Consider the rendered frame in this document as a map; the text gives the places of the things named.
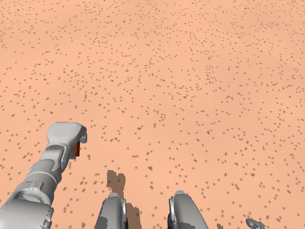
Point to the left robot hand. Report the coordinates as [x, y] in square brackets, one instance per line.
[69, 133]

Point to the small box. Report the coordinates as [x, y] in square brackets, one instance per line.
[76, 149]

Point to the right robot hand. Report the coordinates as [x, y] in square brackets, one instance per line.
[253, 224]

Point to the left robot arm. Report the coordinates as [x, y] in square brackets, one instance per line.
[29, 206]

